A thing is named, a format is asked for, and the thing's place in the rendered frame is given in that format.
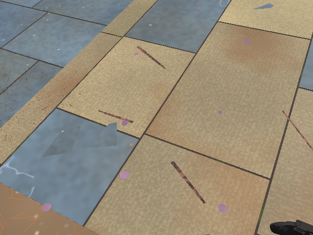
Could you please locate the right robot hand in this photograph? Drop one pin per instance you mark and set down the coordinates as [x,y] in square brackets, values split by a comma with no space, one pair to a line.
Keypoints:
[297,227]

